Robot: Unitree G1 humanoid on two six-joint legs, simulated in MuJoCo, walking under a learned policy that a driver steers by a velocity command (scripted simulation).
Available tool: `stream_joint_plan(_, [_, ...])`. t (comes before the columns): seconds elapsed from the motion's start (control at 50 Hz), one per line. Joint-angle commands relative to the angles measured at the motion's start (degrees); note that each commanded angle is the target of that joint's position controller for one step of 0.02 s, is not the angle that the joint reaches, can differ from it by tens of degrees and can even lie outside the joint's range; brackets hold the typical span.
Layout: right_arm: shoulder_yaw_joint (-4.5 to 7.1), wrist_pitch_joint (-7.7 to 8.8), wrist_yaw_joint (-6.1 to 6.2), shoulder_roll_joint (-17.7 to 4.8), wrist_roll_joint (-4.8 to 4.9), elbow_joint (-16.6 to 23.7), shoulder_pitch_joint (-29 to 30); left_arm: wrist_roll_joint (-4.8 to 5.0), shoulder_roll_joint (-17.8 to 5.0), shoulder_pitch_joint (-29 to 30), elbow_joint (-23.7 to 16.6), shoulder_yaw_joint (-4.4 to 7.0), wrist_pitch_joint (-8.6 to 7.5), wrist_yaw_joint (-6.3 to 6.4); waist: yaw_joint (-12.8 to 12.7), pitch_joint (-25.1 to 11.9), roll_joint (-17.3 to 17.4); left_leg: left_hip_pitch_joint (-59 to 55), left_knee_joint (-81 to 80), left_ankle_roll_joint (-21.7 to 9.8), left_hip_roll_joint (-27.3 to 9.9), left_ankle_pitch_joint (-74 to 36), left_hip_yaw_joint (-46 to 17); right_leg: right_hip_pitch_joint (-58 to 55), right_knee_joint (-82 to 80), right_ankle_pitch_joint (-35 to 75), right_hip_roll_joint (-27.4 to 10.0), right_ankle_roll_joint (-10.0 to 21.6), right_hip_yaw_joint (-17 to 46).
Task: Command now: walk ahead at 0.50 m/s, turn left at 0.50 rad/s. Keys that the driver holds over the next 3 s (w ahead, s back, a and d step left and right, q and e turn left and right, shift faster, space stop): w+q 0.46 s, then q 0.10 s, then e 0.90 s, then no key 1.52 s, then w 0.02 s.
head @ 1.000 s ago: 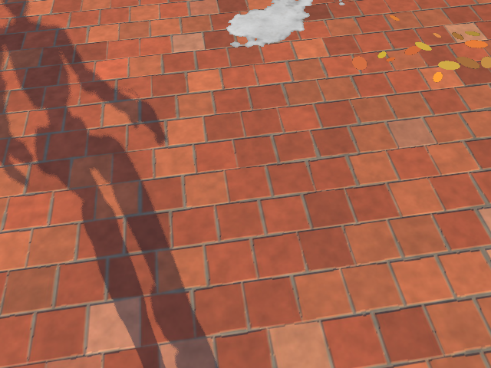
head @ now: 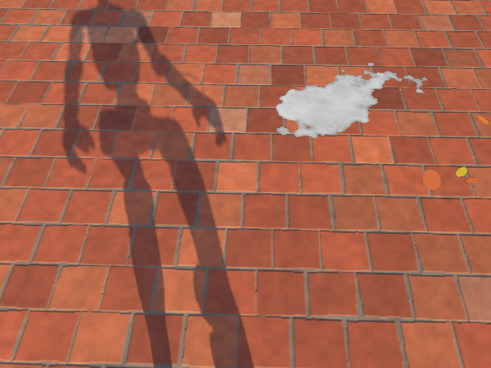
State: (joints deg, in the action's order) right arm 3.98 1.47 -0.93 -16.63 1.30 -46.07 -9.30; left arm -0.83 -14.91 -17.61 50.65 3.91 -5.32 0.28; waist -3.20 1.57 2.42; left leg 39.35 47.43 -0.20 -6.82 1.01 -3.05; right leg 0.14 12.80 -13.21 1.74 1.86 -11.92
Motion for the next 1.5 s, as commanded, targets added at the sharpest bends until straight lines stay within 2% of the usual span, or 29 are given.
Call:
stream_joint_plan(0.02, [-0.35, 0.68, -1.15, -1.03, -0.2, 5.32, 5.79, 0.59, -9.72, 2.09, -3.08, 2.26, -0.24, 0.69, -0.47, 3.53, -4.09, -0.68, -6.67, -0.8, -0.01, -3.92, 2.67, 1.79, -6.05, 18.3, -16.66, 7.27, 2.93])
stream_joint_plan(0.12, [0.54, 0.33, -2.48, -3.12, -0.09, 8.54, 7.32, 2.03, -12.3, 1.48, -2.06, 3.23, 1.99, 0.98, 1.39, 2.07, -6.15, -4.22, -10.8, -4.7, 4.05, 5.98, 7.65, -7.17, 3.38, 40.78, -18.84, 5.07, -0.42])
stream_joint_plan(0.18, [4.51, -0.25, -1.52, -9.78, 0.3, 4.44, -11.52, 2.5, -12.87, 3.8, -2.88, 3.14, 3.07, 1.4, 12.26, -8.43, -5.53, -31.73, -15.51, -9.85, 10.53, 6.79, 9.07, 0.85, 31.11, 49.22, -15.21, 1.29, -2.86])
stream_joint_plan(0.2, [5.94, -0.85, -0.19, -15.36, 0.52, 3.09, -16.75, -0.04, -7.54, 1.76, -4.18, 1.41, 2.43, 1.24, 11.48, -12.3, 6.43, -47.19, -16.2, -13.52, -0.42, 3.84, -8.54, 17.54, 50.05, 12.82, -10.67, -1.52, -2.59])
stream_joint_plan(0.22, [5.75, 0.16, -0.59, -18.01, 0.27, 5.47, -13.17, 0.18, -2.97, -1.2, -7.26, -0.28, 0.37, 0.44, 5.93, -20.46, 14.05, -61.64, -27.1, -25.73, -11.83, 18.65, -42.88, 38.38, 66.85, -21.87, 1.6, -4.0, 9.24])
stream_joint_plan(0.24, [4.22, 1.0, -1.16, -12.63, 0.01, 6.01, -13.55, 2.55, -8.73, 6.09, -7.97, 0.79, -1.76, -0.41, 10.17, -19.16, 4.43, -60.62, -32.24, -22.76, -11.99, 21.02, -42.14, 44.7, 68.52, -19.03, -1.64, -2.45, 17.56])
stream_joint_plan(0.26, [3.58, 1.8, -1.15, -10.36, -0.24, 5.8, -11.68, 3.81, -9.29, 9.46, -9.29, 0.91, -2.84, -0.73, 9.42, -11.67, 2.67, -54.12, -32.23, -20.41, -10.19, 17.94, -33.85, 46.91, 65.43, -13.91, -3.98, -0.89, 16.82])
stream_joint_plan(0.28, [3.06, 2.26, -1.14, -8.76, -0.21, 6.25, -7.91, 2.8, -8.52, 9.32, -8.49, 0.84, -3.18, -0.26, 6.42, -6.95, -2.63, -45.24, -32.06, -18.32, -7.53, 11.24, -27.08, 43.85, 60.14, -9.48, -6.65, -0.74, 16.85])
stream_joint_plan(0.3, [2.46, 2.39, -0.85, -6.7, -0.4, 6.97, -4.66, 1.23, -9.22, 8.77, -7.8, 1.35, -2.86, 0.12, 4.42, -5.15, -2.32, -38.9, -32.44, -17.14, -5.35, 5.31, -22.0, 39.78, 55.16, -6.85, -8.28, -1.19, 16.99])
stream_joint_plan(0.38, [2.47, 2.64, 0.51, -7.72, -0.69, 7.81, -4.55, -0.04, -7.36, 8.46, -8.15, 1.33, -0.47, 0.13, 2.35, -3.33, -0.99, -29.27, -35.2, -17.03, -2.13, -6.46, -14.98, 34.51, 45.72, -0.94, -8.32, -4.42, 15.52])
stream_joint_plan(0.5, [3.0, 1.44, 2.06, -9.27, -0.32, 6.41, -9.02, 0.25, -4.69, 20.44, -12.14, 0.09, -0.71, -0.53, 6.51, -0.33, 2.01, -24.63, -32.46, -11.75, 3.0, -6.94, -9.82, 29.74, 21.15, 18.29, -2.63, -5.96, 13.73])
stream_joint_plan(0.6, [2.71, -0.21, 3.16, -7.5, -0.5, 5.48, -10.86, 0.29, -7.18, 18.98, -12.34, 0.84, -1.44, -1.86, 6.09, -3.63, 4.35, -33.05, -22.38, -8.91, 0.3, -10.73, -14.73, 26.21, 14.8, 18.55, -1.0, -3.23, 15.35])
stream_joint_plan(0.64, [2.03, -0.05, 3.32, -5.73, -0.88, 5.69, -8.66, -0.74, -7.94, 12.47, -10.1, 1.17, -2.3, -2.12, 2.62, -6.16, 4.49, -35.18, -15.02, -6.91, 1.49, -17.66, -13.61, 19.04, 10.69, 22.32, -1.32, -0.39, 13.66])
stream_joint_plan(0.66, [1.27, 0.21, 3.08, -3.79, -1.56, 6.27, -9.38, -1.85, -9.89, 8.5, -9.44, 1.4, -2.74, -2.06, 1.32, -11.22, 1.5, -32.7, -6.37, -4.65, 4.96, -13.51, -11.56, 8.68, 12.06, 37.41, -6.06, 2.1, 16.84])
stream_joint_plan(0.68, [0.31, 0.5, 2.92, -1.28, -1.9, 5.56, -18.06, -3.02, -12.14, 5.3, -9.13, 1.46, -2.5, -1.92, 3.82, -19.23, -10.12, -20.05, 10.37, -0.73, 10.72, 12.65, -8.89, -9.53, 16.61, 57.7, -18.47, 11.66, 31.58])
stream_joint_plan(0.7, [0.1, 0.29, 2.36, -2.73, -1.49, 3.47, -24.97, -1.06, -8.43, 3.47, -6.93, 0.72, -1.5, -2.4, 5.2, -25.49, -18.33, -14.35, 19.91, 2.14, 11.9, 37.79, -7.39, -14.36, 14.17, 51.64, -24.73, 18.84, 45.19])
stream_joint_plan(0.72, [1.04, -0.39, 2.11, -7.41, -1.08, 3.61, -21.1, 1.14, -7.11, 6.32, -7.92, 0.17, -0.61, -2.78, 4.2, -20.48, -12.5, -10.76, 22.85, 3.16, 8.92, 36.82, -7.61, -9.15, 10.92, 32.95, -22.66, 17.55, 46.07])
stream_joint_plan(0.76, [1.72, -1.94, 2.65, -8.6, -1.45, 5.99, -9.24, 1.21, -6.86, 11.99, -9.36, -0.26, 1.11, -2.76, 2.96, -8.59, -5.85, -6.8, 21.5, 4.18, 7.04, 31.59, -3.89, 3.76, 6.86, 15.45, -17.19, 13.18, 39.5])
stream_joint_plan(0.8, [1.74, -2.78, 3.34, -7.08, -1.68, 7.02, -6.96, 0.59, -9.6, 13.71, -9.68, 0.68, 2.33, -2.05, 4.18, -4.54, -7.4, -10.69, 12.86, 3.72, 6.05, 28.86, -2.56, 12.96, 4.04, 10.45, -13.37, 10.68, 35.63])
stream_joint_plan(0.86, [1.07, -2.32, 4.27, -4.09, -1.68, 6.29, -7.69, 0.55, -10.69, 12.52, -9.67, 1.63, 3.5, -1.02, 4.26, -7.18, -10.44, -16.33, 2.91, 3.9, 7.93, 26.96, -0.83, 14.38, 3.68, 12.91, -10.63, 10.55, 32.68])
stream_joint_plan(1.04, [1.27, -0.22, 2.82, -4.37, -1.25, 6.63, -5.22, 2.3, -10.54, 12.67, -10.81, 2.45, 6.87, 1.09, 5.01, -6.41, -10.72, -27.67, -21.33, 1.73, 9.23, 10.94, -0.55, 18.93, 6.17, -0.74, -7.43, 7.21, 37.06])
stream_joint_plan(1.06, [1.87, 0.02, 2.87, -6.48, -1.56, 6.67, -6.33, 2.35, -9.28, 11.2, -10.72, 2.04, 7.05, 1.27, 5.24, -6.73, -8.72, -32.53, -25.43, -0.06, 5.06, 9.54, -3.13, 22.25, 9.36, -4.13, -5.34, 4.75, 35.66])
stream_joint_plan(1.1, [3.33, -0.58, 3.04, -12.86, -4.75, 7.59, -4.28, 2.26, -7.45, 10.21, -12.75, 1.78, 6.26, 1.07, 3.22, -4.91, 14.27, -30.98, -32.89, -12.82, -15.0, 2.7, -25.43, 34.34, 33.86, -20.8, 5.78, -1.43, 18.66])
stream_joint_plan(1.14, [1.62, -0.03, 3.35, -7.04, -3.85, 9.97, 1.81, 2.06, -12.27, 6.12, -9.91, 3.72, 6.35, 0.95, 1.23, -4.28, 5.88, -29.78, -30.22, -12.2, -12.16, -4.02, -17.66, 33.95, 49.16, -17.29, 1.99, -3.89, 19.91])
stream_joint_plan(1.18, [1.12, 0.07, 3.48, -5.85, -2.11, 10.24, 3.56, 1.82, -10.39, 4.29, -8.58, 3.53, 7.76, 1.42, 1.29, -3.45, 4.12, -32.02, -28.22, -10.0, -8.68, -7.9, -10.74, 36.22, 54.85, -12.6, 0.94, -6.2, 18.93])
stream_joint_plan(1.32, [2.41, -1.69, 3.94, -9.16, -2.16, 8.75, -0.65, 2.3, -6.48, 11.58, -14.51, 1.35, 8.15, -0.37, 5.61, -5.22, 7.27, -36.89, -27.46, -12.33, -9.31, -13.1, -2.59, 31.47, 39.35, -9.65, -3.12, -8.45, 12.53])
stream_joint_plan(1.46, [3.22, -1.48, 2.64, -10.26, 0.47, 7.39, 0.67, 1.99, -8.28, 6.34, -14.66, 2.49, 9.02, -1.7, 2.24, -5.77, 6.86, -31.26, -19.27, -7.25, -9.6, -8.9, 3.27, 13.63, 13.53, 2.75, -0.62, -1.61, 7.2])
stream_joint_plan(1.48, [2.63, -1.16, 2.35, -8.11, -0.15, 5.9, -2.95, 1.86, -10.69, 4.21, -14.26, 3.31, 8.95, -1.08, 2.22, -7.06, 0.73, -24.47, -12.02, -2.77, -6.67, -0.79, 7.03, 4.33, 8.74, 13.23, -2.68, 0.86, 12.76])
stream_joint_plan(1.5, [0.75, -0.89, 1.81, -3.26, -3.7, 8.44, -2.86, 1.28, -18.26, 2.71, -15.31, 4.84, 8.73, 0.09, 3.77, -9.0, -19.41, -7.08, 6.23, 3.69, 0.9, 30.81, 12.0, -7.13, 10.35, 40.0, -19.56, 8.46, 34.13])
